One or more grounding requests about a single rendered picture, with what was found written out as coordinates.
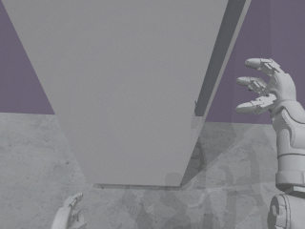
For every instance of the fridge door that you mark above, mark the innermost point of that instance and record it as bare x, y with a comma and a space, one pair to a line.
122, 77

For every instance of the robot right upper arm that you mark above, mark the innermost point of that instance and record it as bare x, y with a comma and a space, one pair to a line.
286, 212

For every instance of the handle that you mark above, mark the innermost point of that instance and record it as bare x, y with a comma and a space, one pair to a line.
222, 43

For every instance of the right robot hand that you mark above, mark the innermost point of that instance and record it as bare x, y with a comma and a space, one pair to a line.
280, 88

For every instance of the left robot hand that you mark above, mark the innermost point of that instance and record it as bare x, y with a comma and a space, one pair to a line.
65, 217

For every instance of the right robot forearm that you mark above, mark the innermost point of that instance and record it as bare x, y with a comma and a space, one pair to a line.
288, 119

